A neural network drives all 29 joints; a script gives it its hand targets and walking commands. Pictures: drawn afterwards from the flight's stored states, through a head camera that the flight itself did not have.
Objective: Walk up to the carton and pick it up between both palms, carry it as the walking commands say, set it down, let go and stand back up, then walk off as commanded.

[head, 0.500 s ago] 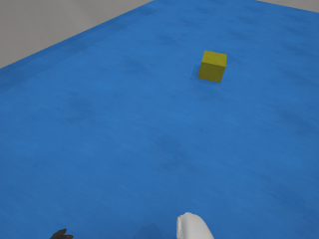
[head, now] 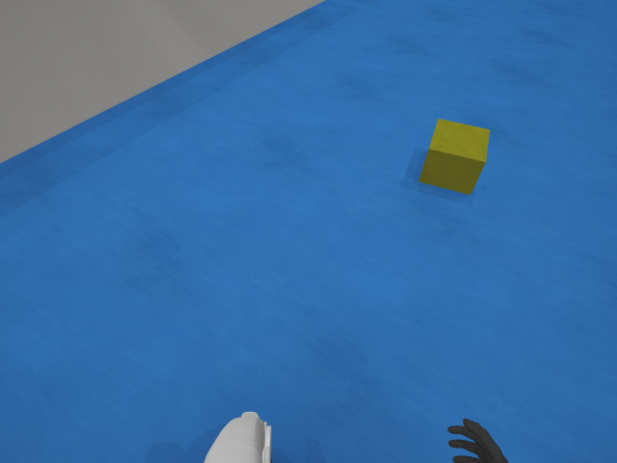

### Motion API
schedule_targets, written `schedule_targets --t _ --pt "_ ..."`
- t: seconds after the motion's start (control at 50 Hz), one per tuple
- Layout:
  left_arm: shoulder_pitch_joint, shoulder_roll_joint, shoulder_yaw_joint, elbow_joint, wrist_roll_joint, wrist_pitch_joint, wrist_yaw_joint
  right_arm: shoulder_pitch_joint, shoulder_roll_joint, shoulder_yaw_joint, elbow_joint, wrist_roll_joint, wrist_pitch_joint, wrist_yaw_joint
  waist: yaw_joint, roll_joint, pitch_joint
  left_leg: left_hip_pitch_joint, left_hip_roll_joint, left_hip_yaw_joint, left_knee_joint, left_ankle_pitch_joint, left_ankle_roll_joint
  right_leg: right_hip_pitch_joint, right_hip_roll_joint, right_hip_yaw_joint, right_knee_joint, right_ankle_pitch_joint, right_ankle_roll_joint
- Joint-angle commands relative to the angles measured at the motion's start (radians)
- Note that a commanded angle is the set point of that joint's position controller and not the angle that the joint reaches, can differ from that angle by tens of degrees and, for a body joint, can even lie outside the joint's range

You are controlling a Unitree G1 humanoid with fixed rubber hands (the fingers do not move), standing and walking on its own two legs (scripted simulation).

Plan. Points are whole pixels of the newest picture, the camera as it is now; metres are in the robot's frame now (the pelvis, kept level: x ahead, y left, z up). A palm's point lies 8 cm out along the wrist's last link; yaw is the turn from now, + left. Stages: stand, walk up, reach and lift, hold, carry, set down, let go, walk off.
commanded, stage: walk up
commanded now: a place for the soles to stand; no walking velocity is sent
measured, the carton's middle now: (454, 155) +1.67 -0.63 -0.66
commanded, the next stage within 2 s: none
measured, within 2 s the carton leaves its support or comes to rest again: neither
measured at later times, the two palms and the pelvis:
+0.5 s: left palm (245, 256) +0.47 +0.16 -0.09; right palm (525, 433) +0.21 -0.30 -0.12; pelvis +0.28 -0.05 +0.00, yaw -4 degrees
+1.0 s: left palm (306, 260) +0.50 +0.05 -0.12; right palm (517, 212) +0.67 -0.41 -0.10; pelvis +0.54 -0.19 +0.00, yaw +0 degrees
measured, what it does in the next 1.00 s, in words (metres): walks ahead: left foot, then right foot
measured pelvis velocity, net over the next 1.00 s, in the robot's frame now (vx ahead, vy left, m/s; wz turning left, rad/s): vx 0.54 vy -0.19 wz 0.01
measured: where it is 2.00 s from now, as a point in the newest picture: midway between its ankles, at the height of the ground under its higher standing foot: (413, 269)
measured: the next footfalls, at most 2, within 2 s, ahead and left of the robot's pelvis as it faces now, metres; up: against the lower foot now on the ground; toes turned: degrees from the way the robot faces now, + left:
left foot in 0.12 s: +0.28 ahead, +0.12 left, +0.00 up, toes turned +5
right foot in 0.60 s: +0.53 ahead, -0.25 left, +0.00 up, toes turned -10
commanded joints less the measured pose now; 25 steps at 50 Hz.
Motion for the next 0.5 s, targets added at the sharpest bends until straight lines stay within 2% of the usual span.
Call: schedule_targets --t 0.0,0.02,0.04,0.06,0.08,0.1,0.12,0.14,0.16,0.18,0.2,0.22,0.24,0.26,0.28,0.32,0.34,0.38,0.4,0.42,0.44,0.46,0.48 --pt "-0.082 0.149 0.046 -0.101 -0.004 -0.027 -0.021 0.086 -0.038 -0.030 -0.047 0.007 -0.032 -0.008 -0.093 -0.090 0.045 0.445 -0.069 0.096 -0.255 0.341 0.019 -0.358 -0.169 0.127 -0.182 -0.011 -0.116" --pt "-0.060 0.153 0.042 -0.092 0.000 -0.020 -0.023 0.126 -0.054 -0.043 -0.034 0.008 -0.031 -0.020 -0.117 -0.061 0.011 0.523 -0.077 0.082 -0.270 0.286 0.035 -0.348 -0.158 0.104 -0.068 0.061 -0.097" --pt "-0.045 0.142 0.034 -0.106 0.002 -0.015 -0.026 0.205 -0.091 -0.060 -0.020 0.003 -0.034 -0.037 -0.157 0.019 -0.042 0.644 -0.047 0.010 -0.315 0.147 0.071 -0.384 -0.114 0.060 0.141 0.123 -0.070" --pt "-0.009 0.115 0.034 -0.114 0.009 -0.010 -0.032 0.329 -0.173 -0.092 -0.005 -0.016 -0.036 -0.056 -0.226 0.178 -0.149 0.818 0.127 -0.263 -0.407 -0.162 0.145 -0.486 -0.048 0.010 0.504 0.099 -0.018" --pt "0.035 0.106 0.038 -0.140 0.008 -0.001 -0.039 0.364 -0.251 -0.109 -0.023 -0.030 -0.037 -0.079 -0.215 0.274 -0.221 0.902 0.366 -0.722 -0.582 -0.370 0.242 -0.622 0.044 0.014 0.801 -0.253 0.046" --pt "-0.020 0.149 0.042 -0.163 0.019 0.013 -0.041 0.315 -0.249 -0.095 -0.040 -0.009 -0.032 -0.097 -0.188 0.107 -0.147 0.814 0.408 -0.826 -0.683 -0.546 0.234 -0.673 -0.027 0.129 0.876 -0.195 0.052" --pt "-0.067 0.140 0.038 -0.168 0.032 0.015 -0.045 0.306 -0.234 -0.072 -0.044 0.009 -0.039 -0.095 -0.177 0.070 -0.009 0.715 0.388 -0.775 -0.706 -0.474 0.190 -0.734 -0.046 0.134 0.885 -0.126 0.049" --pt "-0.114 0.134 0.037 -0.229 0.024 0.018 -0.047 0.231 -0.197 -0.054 -0.038 0.017 -0.041 -0.102 -0.157 0.099 -0.016 0.741 0.361 -0.694 -0.683 -0.473 0.218 -0.781 -0.098 0.134 0.909 -0.055 0.051" --pt "-0.120 0.142 0.042 -0.221 0.026 0.017 -0.051 0.159 -0.177 -0.044 -0.026 0.026 -0.047 -0.098 -0.142 0.088 -0.007 0.646 0.334 -0.607 -0.685 -0.418 0.228 -0.750 -0.123 0.126 0.873 -0.040 0.055" --pt "-0.117 0.143 0.044 -0.212 0.032 0.023 -0.060 0.132 -0.153 -0.034 -0.027 0.024 -0.061 -0.097 -0.127 0.077 0.007 0.563 0.330 -0.582 -0.689 -0.404 0.231 -0.709 -0.134 0.140 0.870 -0.032 0.056" --pt "-0.118 0.139 0.044 -0.210 0.035 0.029 -0.061 0.122 -0.141 -0.029 -0.014 0.024 -0.068 -0.089 -0.114 0.059 0.035 0.483 0.325 -0.502 -0.693 -0.373 0.225 -0.674 -0.152 0.144 0.824 -0.011 0.062" --pt "-0.142 0.135 0.047 -0.216 0.034 0.039 -0.066 0.109 -0.143 -0.032 -0.012 0.021 -0.074 -0.089 -0.102 0.072 0.067 0.409 0.310 -0.445 -0.716 -0.405 0.219 -0.651 -0.179 0.153 0.783 -0.002 0.073" --pt "-0.106 0.125 0.046 -0.207 0.031 0.049 -0.069 0.100 -0.134 -0.023 -0.001 0.018 -0.079 -0.085 -0.078 0.101 0.065 0.365 0.283 -0.357 -0.731 -0.365 0.211 -0.618 -0.176 0.137 0.716 0.015 0.075" --pt "-0.122 0.106 0.042 -0.216 0.027 0.054 -0.074 0.087 -0.136 -0.022 0.008 0.012 -0.081 -0.080 -0.066 0.092 0.108 0.291 0.260 -0.297 -0.762 -0.373 0.206 -0.596 -0.177 0.120 0.673 0.061 0.074" --pt "-0.131 0.091 0.037 -0.217 0.028 0.055 -0.080 0.070 -0.132 -0.019 0.020 0.004 -0.084 -0.076 -0.058 0.121 0.135 0.275 0.229 -0.249 -0.781 -0.348 0.204 -0.600 -0.168 0.097 0.622 0.124 0.075" --pt "-0.165 0.070 0.031 -0.213 0.023 0.052 -0.090 0.091 -0.126 -0.026 0.034 0.007 -0.084 -0.063 -0.068 0.156 0.167 0.262 0.177 -0.153 -0.778 -0.278 0.183 -0.566 -0.171 0.053 0.484 0.239 0.082" --pt "-0.199 0.080 0.038 -0.218 0.027 0.049 -0.091 0.091 -0.134 -0.034 0.052 0.007 -0.085 -0.056 -0.067 0.171 0.181 0.237 0.174 -0.127 -0.790 -0.263 0.172 -0.523 -0.183 0.056 0.424 0.298 0.083" --pt "-0.232 0.064 0.031 -0.213 0.024 0.040 -0.093 0.122 -0.139 -0.043 0.078 0.016 -0.082 -0.049 -0.072 0.124 0.157 0.256 0.146 -0.065 -0.776 -0.218 0.155 -0.411 -0.156 0.018 0.298 0.402 0.081" --pt "-0.256 0.063 0.035 -0.212 0.020 0.034 -0.094 0.139 -0.138 -0.046 0.088 0.019 -0.081 -0.046 -0.073 0.118 0.164 0.248 0.147 -0.059 -0.774 -0.180 0.148 -0.368 -0.147 0.012 0.252 0.425 0.077" --pt "-0.275 0.060 0.038 -0.215 0.025 0.035 -0.096 0.152 -0.159 -0.055 0.091 0.015 -0.074 -0.044 -0.077 0.129 0.141 0.246 0.162 -0.050 -0.768 -0.209 0.145 -0.301 -0.138 0.007 0.245 0.410 0.079" --pt "-0.271 0.075 0.041 -0.208 0.023 0.033 -0.093 0.170 -0.177 -0.061 0.097 0.022 -0.071 -0.043 -0.081 0.115 0.128 0.280 0.162 -0.040 -0.743 -0.186 0.143 -0.287 -0.130 -0.005 0.197 0.409 0.075" --pt "-0.297 0.075 0.045 -0.211 0.028 0.034 -0.091 0.192 -0.182 -0.061 0.104 0.015 -0.061 -0.045 -0.094 0.105 0.128 0.338 0.182 -0.048 -0.711 -0.155 0.150 -0.308 -0.118 -0.009 0.192 0.361 0.072" --pt "-0.293 0.095 0.047 -0.213 0.026 0.034 -0.086 0.208 -0.204 -0.069 0.105 0.014 -0.052 -0.046 -0.093 0.110 0.128 0.383 0.198 -0.045 -0.692 -0.103 0.147 -0.316 -0.121 -0.003 0.172 0.308 0.067"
